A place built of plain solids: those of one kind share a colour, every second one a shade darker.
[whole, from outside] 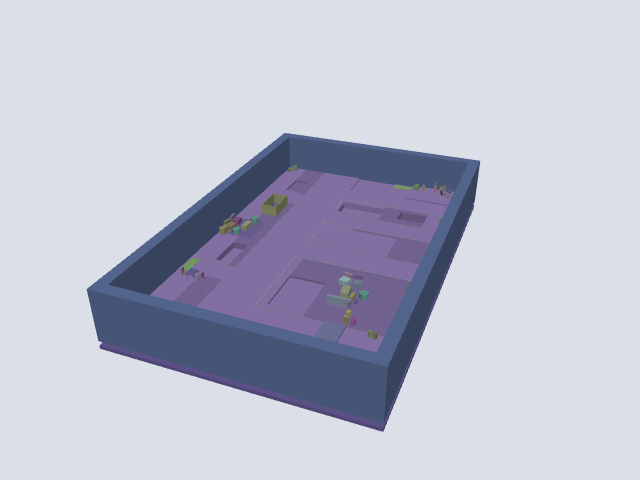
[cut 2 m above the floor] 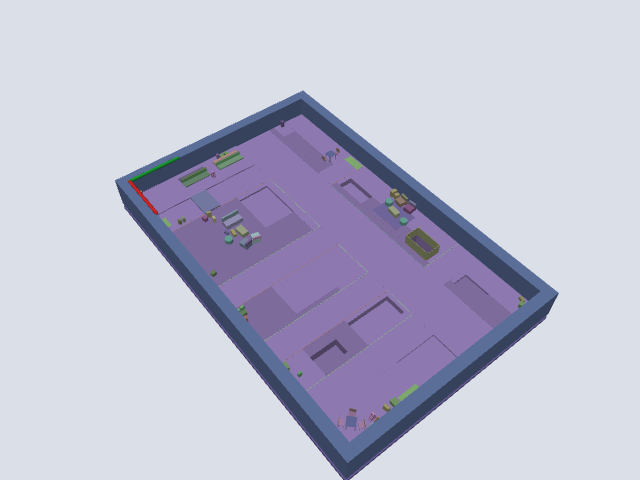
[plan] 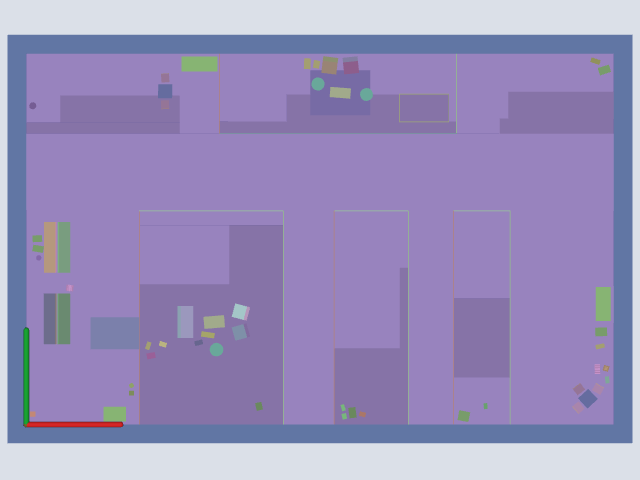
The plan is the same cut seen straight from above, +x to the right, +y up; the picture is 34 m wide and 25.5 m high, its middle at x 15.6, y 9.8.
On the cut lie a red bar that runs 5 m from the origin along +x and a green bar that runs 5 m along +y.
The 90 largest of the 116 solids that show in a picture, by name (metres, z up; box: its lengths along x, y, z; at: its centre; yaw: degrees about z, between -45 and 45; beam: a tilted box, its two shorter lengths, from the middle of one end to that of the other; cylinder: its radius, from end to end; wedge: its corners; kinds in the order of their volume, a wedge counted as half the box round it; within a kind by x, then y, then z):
{
 "floor_1": {"box": [1.8, 1.43, 1.32], "at": [0.9, 16.77, -0.66]},
 "floor_2": {"box": [3.4, 11.35, 1.1], "at": [1.7, 5.67, -0.45]},
 "floor_3": {"box": [4.28, 1.43, 1.32], "at": [3.94, 16.77, -0.66]},
 "floor_4": {"box": [8.15, 0.6, 1.32], "at": [4.08, 15.75, -0.66]},
 "floor_5": {"box": [8.15, 2.22, 1.32], "at": [4.08, 18.59, -0.66]},
 "floor_6": {"box": [2.6, 11.35, 1.0], "at": [4.7, 5.67, -0.5]},
 "floor_7": {"box": [0.5, 3.14, 1.32], "at": [6.25, 9.02, -0.66]},
 "floor_8": {"box": [2.07, 1.43, 1.32], "at": [7.12, 16.77, -0.66]},
 "floor_9": {"box": [4.28, 3.14, 1.13], "at": [8.64, 9.02, -0.76]},
 "floor_10": {"box": [2.1, 4.25, 1.0], "at": [9.2, 17.57, -0.5]},
 "floor_11": {"box": [7.65, 7.45, 1.32], "at": [9.82, 3.73, -0.66]},
 "floor_12": {"box": [7.65, 0.76, 1.32], "at": [9.82, 10.97, -0.66]},
 "floor_13": {"box": [0.45, 1.43, 1.33], "at": [10.47, 16.82, -0.66]},
 "floor_14": {"box": [2.87, 3.14, 1.32], "at": [12.21, 9.02, -0.66]},
 "floor_15": {"box": [3.14, 1.43, 0.76], "at": [12.27, 16.82, -0.94]},
 "floor_16": {"box": [2.7, 11.35, 1.0], "at": [15.0, 5.67, -0.5]},
 "floor_17": {"box": [31.2, 4.1, 1.0], "at": [15.6, 13.4, -0.5]},
 "floor_18": {"box": [0.35, 4.28, 1.32], "at": [16.52, 6.19, -0.66]},
 "floor_19": {"box": [12.6, 0.65, 1.33], "at": [16.55, 15.78, -0.66]},
 "floor_20": {"box": [12.6, 2.17, 1.33], "at": [16.55, 18.61, -0.66]},
 "floor_21": {"box": [6.01, 1.43, 1.33], "at": [16.84, 16.82, -0.66]},
 "floor_22": {"box": [3.14, 4.28, 1.32], "at": [18.27, 6.19, -0.66]},
 "floor_23": {"box": [3.95, 4.05, 1.32], "at": [18.32, 2.02, -0.66]},
 "floor_24": {"box": [3.95, 3.02, 1.32], "at": [18.32, 9.84, -0.66]},
 "floor_25": {"box": [0.46, 4.28, 1.32], "at": [20.07, 6.19, -0.66]},
 "floor_26": {"box": [2.57, 1.43, 0.16], "at": [21.14, 16.82, -1.24]},
 "floor_27": {"box": [2.4, 11.35, 1.0], "at": [21.5, 5.67, -0.5]},
 "floor_28": {"box": [0.43, 1.43, 1.33], "at": [22.64, 16.82, -0.66]},
 "floor_29": {"box": [0.4, 4.28, 1.32], "at": [22.9, 8.84, -0.66]},
 "floor_30": {"box": [0.95, 2.57, 1.32], "at": [23.18, 3.79, -0.66]},
 "floor_31": {"box": [2.3, 4.25, 1.0], "at": [24.0, 17.57, -0.5]},
 "floor_32": {"box": [2.0, 4.28, 0.71], "at": [24.1, 8.84, -0.96]},
 "floor_33": {"box": [3.0, 2.5, 1.32], "at": [24.2, 1.25, -0.66]},
 "floor_34": {"box": [3.0, 1.63, 1.32], "at": [24.2, 5.88, -0.66]},
 "floor_35": {"box": [3.0, 0.37, 1.32], "at": [24.2, 11.16, -0.66]},
 "floor_36": {"box": [1.43, 2.57, 0.46], "at": [24.36, 3.79, -1.09]},
 "floor_37": {"box": [0.45, 1.43, 1.32], "at": [25.38, 16.96, -0.66]},
 "floor_38": {"box": [0.62, 2.57, 1.32], "at": [25.39, 3.79, -0.66]},
 "floor_39": {"box": [0.6, 4.28, 1.32], "at": [25.4, 8.84, -0.66]},
 "floor_40": {"box": [2.57, 1.43, 1.12], "at": [26.89, 16.96, -0.76]},
 "floor_41": {"box": [2.4, 11.35, 1.0], "at": [26.9, 5.67, -0.5]},
 "floor_42": {"box": [6.05, 0.8, 1.32], "at": [28.18, 15.85, -0.66]},
 "floor_43": {"box": [6.05, 2.02, 1.32], "at": [28.18, 18.69, -0.66]},
 "floor_44": {"box": [3.1, 5.4, 1.16], "at": [29.65, 2.7, -0.42]},
 "floor_45": {"box": [3.1, 2.0, 1.0], "at": [29.65, 6.4, -0.5]},
 "floor_46": {"box": [3.1, 3.95, 0.88], "at": [29.65, 9.38, -0.56]},
 "floor_47": {"box": [3.03, 1.43, 1.32], "at": [29.68, 16.96, -0.66]},
 "wall_1": {"box": [1.0, 19.7, 4.6], "at": [-0.5, 9.85, 1.3]},
 "wall_2": {"box": [33.2, 1.0, 4.6], "at": [15.6, -0.5, 1.3]},
 "wall_3": {"box": [33.2, 1.0, 4.6], "at": [15.6, 20.2, 1.3]},
 "wall_4": {"box": [1.0, 19.7, 4.6], "at": [31.7, 9.85, 1.3]},
 "floor_base_1": {"box": [33.2, 21.7, 0.3], "at": [15.6, 9.85, -1.57]},
 "step_hump_1": {"box": [2.6, 1.7, 0.2], "at": [4.7, 4.85, 0.05]},
 "sofa_seat_1": {"box": [0.84, 1.7, 0.45], "at": [8.45, 5.44, 0.23]},
 "low_1": {"box": [1.1, 0.65, 0.44], "at": [9.98, 5.44, 0.22], "yaw": 4.7},
 "low_2": {"box": [1.1, 0.55, 0.47], "at": [16.68, 17.62, 0.25], "yaw": -4.5},
 "carton_1": {"box": [0.51, 0.36, 0.3], "at": [0.58, 9.87, 0.25], "yaw": 2.3},
 "carton_2": {"box": [0.58, 0.35, 0.31], "at": [0.62, 9.33, 0.26], "yaw": -8.5},
 "carton_3": {"box": [0.38, 0.56, 0.4], "at": [17.32, 0.62, 0.2], "yaw": 7.8},
 "carton_4": {"box": [0.59, 0.53, 0.4], "at": [23.24, 0.44, 0.2], "yaw": -10.9},
 "carton_5": {"box": [0.63, 0.46, 0.4], "at": [30.54, 4.92, 0.36], "yaw": 1.9},
 "carton_6": {"box": [0.62, 0.41, 0.42], "at": [30.71, 18.83, 0.21], "yaw": 17.7},
 "pouf_1": {"cylinder": 0.36, "from": [10.1, 3.98, 0.0], "to": [10.1, 3.98, 0.41]},
 "pouf_2": {"cylinder": 0.35, "from": [15.49, 18.09, 0.02], "to": [15.49, 18.09, 0.47]},
 "pouf_3": {"cylinder": 0.34, "from": [18.07, 17.53, 0.02], "to": [18.07, 17.53, 0.42]},
 "low_rug_1": {"box": [3.2, 2.4, 0.06], "at": [16.68, 17.62, -0.01]},
 "seat_1": {"box": [0.67, 2.7, 0.11], "at": [2.0, 5.61, 0.47]},
 "seat_2": {"box": [0.67, 2.7, 0.11], "at": [2.0, 9.4, 0.47]},
 "suitcase_1": {"box": [0.23, 0.42, 0.59], "at": [6.48, 4.18, 0.29], "yaw": -18.4},
 "suitcase_2": {"box": [0.35, 0.57, 0.65], "at": [14.93, 19.17, 0.33], "yaw": -2.1},
 "suitcase_3": {"box": [0.33, 0.42, 0.6], "at": [15.41, 19.13, 0.31], "yaw": -9.8},
 "suitcase_4": {"box": [0.48, 0.24, 0.53], "at": [30.48, 4.15, 0.42], "yaw": 12.5},
 "rail_1": {"box": [0.04, 1.43, 1.0], "at": [19.83, 16.82, 0.51]},
 "rail_2": {"box": [2.65, 0.04, 1.0], "at": [21.14, 16.08, 0.51]},
 "rail_3": {"box": [2.65, 0.04, 1.0], "at": [21.14, 17.55, 0.51]},
 "rail_4": {"box": [0.04, 1.43, 1.0], "at": [22.44, 16.82, 0.51]},
 "arm1a_seat_1": {"box": [0.8, 0.89, 0.43], "at": [17.24, 19.08, 0.23], "yaw": 5.9},
 "arm1b_seat_1": {"box": [0.8, 0.89, 0.43], "at": [16.12, 19.08, 0.23], "yaw": -7.0},
 "arm0a_seat_1": {"box": [0.82, 0.74, 0.45], "at": [11.4, 4.91, 0.23], "yaw": 15.5},
 "arm0b_seat_1": {"box": [0.82, 0.74, 0.45], "at": [11.4, 5.97, 0.23], "yaw": -14.8},
 "low_mat_1": {"box": [1.2, 0.8, 0.06], "at": [4.7, 0.55, -0.02]},
 "low_mat_2": {"box": [1.92, 0.8, 0.06], "at": [9.2, 19.15, -0.02]},
 "low_mat_3": {"box": [0.8, 1.82, 0.06], "at": [30.65, 6.4, -0.02]},
 "sr01a_seat_1": {"box": [0.67, 2.7, 0.11], "at": [1.26, 5.61, 0.47]},
 "sr02a_seat_1": {"box": [0.67, 2.7, 0.11], "at": [1.26, 9.4, 0.47]},
 "sofa_back_1": {"box": [0.17, 1.7, 0.45], "at": [8.11, 5.44, 0.68]},
 "duffel_1": {"box": [0.71, 0.29, 0.31], "at": [9.64, 4.76, 0.15], "yaw": -8.2},
 "arm1a_back_1": {"box": [0.8, 0.25, 0.3], "at": [17.21, 19.39, 0.6], "yaw": 5.9},
 "arm1b_back_1": {"box": [0.8, 0.25, 0.3], "at": [16.16, 19.39, 0.6], "yaw": -7.0},
 "bag_1": {"box": [0.46, 0.32, 0.4], "at": [6.63, 3.65, 0.2], "yaw": 11.1}
}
